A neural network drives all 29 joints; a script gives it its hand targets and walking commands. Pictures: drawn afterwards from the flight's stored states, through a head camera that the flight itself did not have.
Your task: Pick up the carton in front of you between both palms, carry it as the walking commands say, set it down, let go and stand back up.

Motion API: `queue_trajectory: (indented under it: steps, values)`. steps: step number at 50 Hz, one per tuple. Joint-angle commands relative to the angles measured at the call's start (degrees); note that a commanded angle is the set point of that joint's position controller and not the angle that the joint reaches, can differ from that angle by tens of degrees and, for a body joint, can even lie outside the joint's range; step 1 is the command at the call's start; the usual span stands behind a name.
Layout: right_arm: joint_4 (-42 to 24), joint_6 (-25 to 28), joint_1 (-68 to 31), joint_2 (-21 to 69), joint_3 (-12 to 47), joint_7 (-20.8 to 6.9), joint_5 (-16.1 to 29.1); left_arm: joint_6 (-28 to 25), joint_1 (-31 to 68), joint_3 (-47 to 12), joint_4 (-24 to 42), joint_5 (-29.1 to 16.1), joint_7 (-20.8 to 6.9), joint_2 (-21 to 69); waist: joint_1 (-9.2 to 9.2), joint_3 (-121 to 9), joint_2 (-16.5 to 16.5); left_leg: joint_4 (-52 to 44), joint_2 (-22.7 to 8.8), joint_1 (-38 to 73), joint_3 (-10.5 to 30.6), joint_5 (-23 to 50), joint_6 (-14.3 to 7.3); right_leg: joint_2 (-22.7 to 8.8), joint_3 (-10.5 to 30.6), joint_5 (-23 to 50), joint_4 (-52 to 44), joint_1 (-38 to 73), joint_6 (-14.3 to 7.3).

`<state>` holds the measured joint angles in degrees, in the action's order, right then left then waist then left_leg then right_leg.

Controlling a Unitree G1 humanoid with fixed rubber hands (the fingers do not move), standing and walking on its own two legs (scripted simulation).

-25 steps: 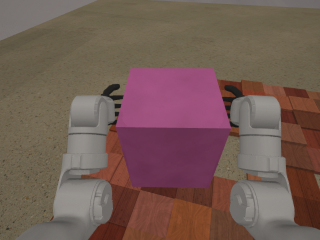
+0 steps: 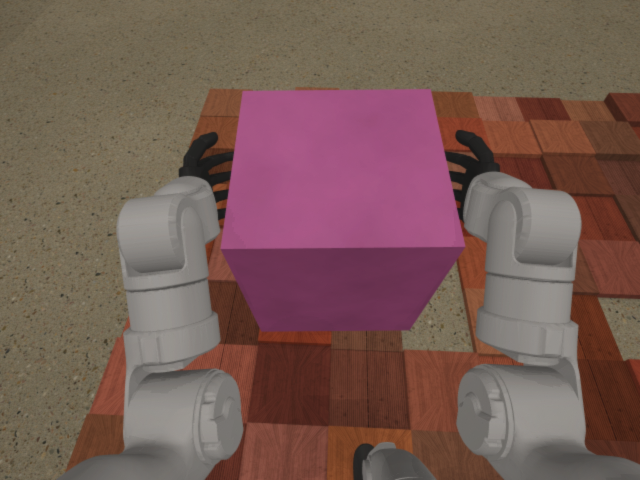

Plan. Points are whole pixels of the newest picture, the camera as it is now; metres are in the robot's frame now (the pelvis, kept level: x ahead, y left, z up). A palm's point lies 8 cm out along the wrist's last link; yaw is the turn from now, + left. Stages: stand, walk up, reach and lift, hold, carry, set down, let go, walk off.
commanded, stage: carry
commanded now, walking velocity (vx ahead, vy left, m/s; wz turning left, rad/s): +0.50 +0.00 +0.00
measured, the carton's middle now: (335, 224) +0.40 -0.03 +0.08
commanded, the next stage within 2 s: none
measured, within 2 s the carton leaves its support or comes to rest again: neither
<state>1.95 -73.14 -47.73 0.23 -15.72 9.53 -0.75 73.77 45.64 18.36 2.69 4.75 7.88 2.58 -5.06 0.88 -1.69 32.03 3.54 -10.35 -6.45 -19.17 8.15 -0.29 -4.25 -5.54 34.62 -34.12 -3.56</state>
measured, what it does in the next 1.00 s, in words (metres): walks ahead: right foot, then left foot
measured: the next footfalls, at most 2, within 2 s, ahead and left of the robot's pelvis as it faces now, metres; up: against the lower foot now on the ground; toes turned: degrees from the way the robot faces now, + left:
right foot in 0.04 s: +0.17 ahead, -0.09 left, -0.01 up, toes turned -3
left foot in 0.40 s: +0.47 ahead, +0.14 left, -0.01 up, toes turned +6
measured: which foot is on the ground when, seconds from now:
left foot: down 0.00-0.04, up 0.06-0.38, down 0.40-0.96, up 0.98-1.00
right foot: up 0.00-0.02, down 0.04-0.42, up 0.44-0.90, down 0.92-1.00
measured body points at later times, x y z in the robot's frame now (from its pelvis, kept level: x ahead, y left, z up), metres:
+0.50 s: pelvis +0.34 +0.07 -0.02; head +0.37 +0.08 +0.43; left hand +0.72 +0.23 +0.08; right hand +0.71 -0.07 +0.08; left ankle +0.43 +0.13 -0.74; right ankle +0.19 -0.07 -0.66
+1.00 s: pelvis +0.63 +0.08 -0.01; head +0.65 +0.08 +0.44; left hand +1.00 +0.24 +0.10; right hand +1.01 -0.07 +0.10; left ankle +0.46 +0.14 -0.68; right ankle +0.72 +0.00 -0.72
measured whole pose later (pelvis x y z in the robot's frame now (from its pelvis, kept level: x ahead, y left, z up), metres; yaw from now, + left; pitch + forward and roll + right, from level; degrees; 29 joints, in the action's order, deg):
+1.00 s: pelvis +0.63 +0.08 -0.01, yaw +3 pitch +5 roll -2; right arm 11.4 -67.6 -38.2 -2.6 -11.1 5.8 -1.3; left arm 68.0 38.1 11.2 -8.9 6.8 7.4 2.8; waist -0.2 -4.7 -2.3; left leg 53.3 1.4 -14.1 -2.0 -25.4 -1.9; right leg 1.7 -10.2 -10.4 34.9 -30.3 -5.8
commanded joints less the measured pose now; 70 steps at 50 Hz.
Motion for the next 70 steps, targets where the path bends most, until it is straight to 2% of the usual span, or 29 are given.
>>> queue_trajectory:
  steps: [1, 3, 5, 11, 14, 16, 17, 19, 21, 23, 25, 29, 40, 42, 43, 44, 45, 46, 47, 49, 51, 53, 58, 63, 65, 66, 68, 69, 70]
  values:
    - [3.0, -0.6, -39.5, 59.4, 37.5, -16.4, 23.3, -0.3, 32.9, -36.1, -10.3, -18.4, -11.9, 50.9, 10.68, -40.0, 20.8, 38.7, 0.4, -32.2, 8.5, -13.1, -6.7, -20.6, 26.5, 49.4, -5.3, 66.7, -13.8]
    - [7.1, 0.1, -39.7, 61.5, 35.6, -16.5, 22.5, -1.0, 34.3, -35.6, -11.5, -19.4, -13.0, 53.3, 9.85, -34.6, 12.4, 39.9, -2.6, -36.8, 10.2, -8.6, -8.7, -20.2, 26.9, 27.9, -8.4, 60.1, -13.2]
    - [6.2, 1.2, -39.7, 63.7, 34.9, -15.9, 21.3, -2.1, 38.5, -38.6, -8.8, -23.5, -14.5, 59.5, 8.55, -30.3, 7.1, 29.1, -5.4, -35.8, 9.6, -5.5, -8.4, -16.4, 20.2, 23.7, -10.3, 54.2, -9.5]
    - [2.9, 4.0, -32.7, 63.5, 32.2, -13.3, 16.0, -4.2, 43.0, -41.1, -5.4, -30.8, -16.2, 67.5, 10.28, -25.4, 8.5, 5.2, -2.5, -23.2, 0.7, 7.9, -7.3, -10.9, 10.0, 25.1, -12.3, 41.3, -5.7]
    - [5.0, 4.6, -28.4, 62.5, 32.1, -13.4, 14.5, -5.6, 41.1, -41.8, -6.4, -30.6, -16.4, 66.7, 8.41, -24.6, 12.4, -3.7, -1.1, -11.2, -3.3, 19.4, -7.9, -9.6, 4.3, 23.2, -10.2, 34.2, -2.5]
    - [5.1, 5.1, -27.5, 61.5, 33.4, -13.9, 14.7, -6.4, 38.9, -41.8, -6.7, -29.5, -16.2, 66.2, 5.31, -27.7, 8.8, -7.1, -0.3, 3.1, -4.1, 20.5, -9.6, -7.0, 0.2, 24.4, 0.4, 28.4, 0.0]
    - [5.0, 5.2, -27.8, 60.9, 34.2, -14.2, 15.0, -6.6, 38.2, -41.8, -7.0, -28.8, -16.0, 65.4, 3.27, -29.4, 6.6, -6.0, -4.4, 12.1, -0.7, 19.7, -11.4, -5.7, -1.2, 17.4, 7.4, 21.2, 1.8]
    - [6.6, 5.7, -26.8, 58.6, 34.8, -14.5, 15.3, -6.3, 36.4, -42.6, -7.9, -28.4, -15.6, 64.6, 2.62, -37.2, -14.9, -7.3, -25.2, 30.2, 34.6, 23.7, -20.5, 3.9, 2.1, -25.4, 31.0, -0.9, 5.0]
    - [8.0, 5.9, -26.3, 59.9, 35.7, -15.0, 15.8, -6.1, 33.1, -42.2, -12.8, -26.6, -15.3, 64.0, 0.56, -36.0, -9.9, -7.1, -24.8, 30.0, 36.4, 23.1, -21.1, 0.6, 6.1, -25.2, 37.5, -8.6, 3.2]
    - [2.3, 7.1, -29.8, 64.2, 38.1, -16.2, 19.4, -7.3, 32.6, -42.0, -9.8, -25.2, -14.8, 66.0, 1.67, -32.7, -4.1, -9.3, -20.1, 20.6, 25.6, 25.4, -17.4, -2.4, 6.5, -18.1, 32.4, -5.0, 3.0]
    - [-5.3, 8.2, -36.5, 66.4, 40.5, -17.0, 23.6, -8.3, 32.6, -41.8, -7.1, -25.1, -13.8, 67.1, 3.0, -33.1, -4.3, -11.7, -18.6, 17.1, 21.5, 25.8, -14.7, -2.8, 5.3, -15.3, 27.7, -1.8, 3.8]
    - [-8.4, 9.0, -36.5, 68.1, 42.4, -18.0, 27.3, -9.7, 30.0, -42.7, -1.7, -23.0, -11.0, 66.2, 1.49, -32.6, -6.9, -11.0, -17.7, 20.9, 17.5, 35.3, -15.3, -1.8, 2.3, -9.6, 24.7, -5.7, 3.5]
    - [-2.5, 6.5, -27.4, 58.2, 42.6, -18.0, 23.8, -6.9, 26.0, -45.0, -2.9, -19.3, -10.8, 55.5, -0.48, -22.5, -5.1, -9.1, -13.3, 24.1, 8.3, 50.6, -14.5, 1.5, -5.5, 2.7, 0.3, -6.3, 1.5]
    - [1.0, 5.9, -25.7, 57.3, 41.4, -17.9, 22.8, -6.0, 25.8, -43.7, -5.7, -19.3, -11.4, 54.5, 0.07, -22.3, -6.1, -5.6, -12.4, 20.5, 5.6, 57.8, -14.0, 3.6, -8.1, 4.0, -6.1, 2.4, 0.0]
    - [1.7, 5.9, -26.3, 57.6, 41.2, -17.8, 22.7, -5.8, 26.1, -42.7, -6.7, -19.3, -11.7, 54.6, 3.35, -26.0, -7.1, 2.3, -12.0, 14.5, 2.5, 59.2, -12.3, 3.1, -7.8, 6.1, -7.6, 15.6, -1.7]
    - [3.0, 5.7, -27.6, 57.8, 40.6, -17.8, 22.5, -5.6, 24.2, -41.3, -8.9, -19.1, -12.2, 54.5, 7.06, -29.4, -4.5, 12.2, -10.3, 1.5, 1.0, 50.4, -10.1, -0.6, -1.7, 8.8, -6.4, 31.3, -4.8]
    - [4.2, 5.4, -28.6, 58.4, 39.9, -17.9, 22.7, -5.6, 23.4, -39.8, -10.2, -19.1, -12.6, 53.7, 8.97, -33.9, 8.5, 26.2, -5.4, -14.7, 1.6, 26.0, -8.6, -12.5, 16.0, 22.5, -4.1, 46.9, -9.7]
    - [5.0, 5.5, -28.4, 59.8, 39.1, -17.8, 22.5, -5.8, 24.4, -39.4, -11.0, -19.8, -12.9, 54.4, 9.3, -36.0, 18.7, 40.3, 2.5, -30.1, 4.5, -10.8, -8.0, -21.2, 32.5, 32.6, -7.5, 56.5, -17.0]
    - [2.6, 6.2, -31.0, 61.8, 38.6, -17.5, 22.9, -6.2, 25.7, -40.3, -8.7, -21.2, -13.5, 57.5, 9.49, -37.6, 13.3, 43.6, 0.0, -35.0, 9.3, -11.7, -9.2, -21.0, 31.8, 28.4, -6.7, 59.0, -17.6]
    - [-0.2, 6.7, -34.7, 64.9, 38.4, -16.8, 22.9, -7.3, 30.7, -42.3, -5.2, -24.4, -14.1, 62.5, 9.49, -32.7, 4.9, 34.9, -5.2, -33.6, 10.7, -6.2, -9.7, -16.2, 23.0, 23.7, -9.6, 50.7, -11.5]
    - [-2.3, 7.5, -32.9, 64.7, 37.8, -15.6, 21.4, -7.9, 36.7, -45.1, 0.0, -28.7, -14.6, 65.9, 7.83, -31.0, 2.8, 25.2, -6.1, -27.6, 8.7, -2.6, -9.2, -14.5, 16.4, 13.2, -13.1, 42.0, -8.3]
    - [-3.8, 7.6, -30.7, 63.5, 37.7, -14.2, 19.8, -7.9, 39.3, -46.3, 3.2, -30.8, -14.6, 65.6, 8.31, -31.0, 6.0, 19.6, -5.2, -24.9, 5.8, -1.7, -9.1, -13.9, 15.0, 7.9, -14.6, 38.7, -9.0]
    - [-6.5, 6.0, -27.8, 59.2, 38.9, -12.0, 17.4, -6.5, 35.1, -46.6, 3.5, -31.2, -14.2, 61.7, 9.7, -28.5, 11.1, 6.6, -5.1, -21.4, 3.2, 13.9, -9.1, -12.3, 8.1, 13.6, -13.4, 37.7, -8.0]
    - [-2.6, 4.2, -26.0, 54.8, 38.4, -13.3, 15.3, -5.1, 29.6, -44.8, -5.1, -28.2, -15.3, 59.2, 9.22, -26.1, 9.5, -4.3, -4.5, -14.2, 2.5, 18.5, -9.9, -12.2, 6.6, 11.4, -7.8, 34.7, -6.4]
    - [1.9, 4.0, -24.0, 54.7, 37.1, -14.6, 15.1, -5.0, 29.2, -43.7, -8.7, -26.6, -15.6, 59.7, 7.19, -26.6, 4.1, -11.4, -3.5, -3.6, 1.0, 21.3, -10.9, -8.2, 2.1, 7.6, 2.7, 30.8, -3.6]
    - [4.0, 4.1, -23.2, 54.9, 36.0, -15.4, 14.9, -5.2, 29.6, -43.1, -10.4, -25.9, -15.5, 59.8, 4.88, -27.8, 0.6, -10.7, -6.4, 6.9, 2.4, 20.7, -12.2, -5.9, -0.4, 1.5, 10.5, 22.7, -1.0]
    - [10.0, 4.7, -21.9, 53.9, 33.1, -16.4, 14.1, -5.2, 29.9, -42.4, -14.5, -25.4, -15.5, 61.0, 2.7, -31.1, -16.9, -6.4, -23.4, 27.8, 29.0, 34.7, -19.5, 2.7, -1.1, -28.9, 31.0, -5.2, 3.7]
    - [11.2, 5.2, -22.6, 55.9, 33.5, -16.8, 14.7, -5.4, 30.4, -42.0, -16.2, -25.3, -15.4, 61.6, 1.36, -31.9, -17.2, -6.9, -24.5, 30.2, 32.7, 34.0, -21.7, 2.0, 1.2, -29.9, 35.7, -11.5, 3.2]
    - [10.4, 5.7, -25.6, 57.4, 33.7, -17.2, 16.0, -6.0, 31.6, -41.0, -16.1, -24.8, -15.1, 62.2, 0.74, -29.2, -11.5, -7.8, -24.4, 27.1, 32.7, 31.3, -20.8, 1.1, 2.1, -28.1, 37.0, -15.0, 3.0]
